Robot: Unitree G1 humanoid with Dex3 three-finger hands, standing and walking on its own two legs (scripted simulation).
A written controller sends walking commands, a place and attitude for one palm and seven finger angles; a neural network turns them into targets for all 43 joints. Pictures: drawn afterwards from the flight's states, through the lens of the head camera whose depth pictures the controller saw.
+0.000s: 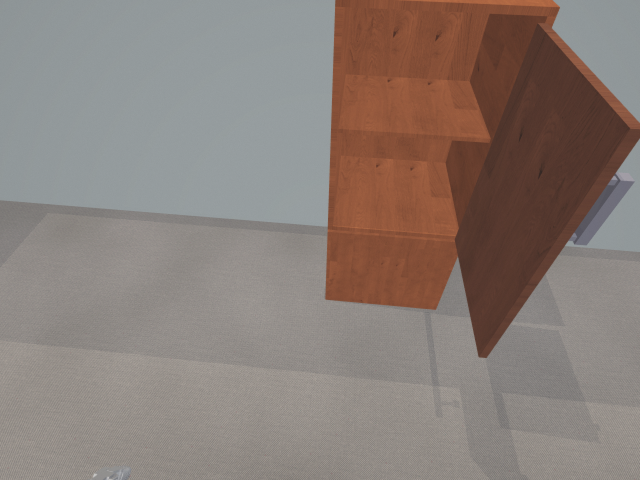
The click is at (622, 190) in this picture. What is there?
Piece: cupboard door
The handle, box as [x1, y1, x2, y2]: [569, 172, 634, 244]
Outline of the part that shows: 628,173 615,173 569,240 572,240 574,244 586,244 633,183 634,181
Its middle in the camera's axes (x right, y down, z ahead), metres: +0.42 -0.04 +0.61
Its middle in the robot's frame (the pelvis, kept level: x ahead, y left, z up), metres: +0.52 -0.39 +0.07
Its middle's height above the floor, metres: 0.84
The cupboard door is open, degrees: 91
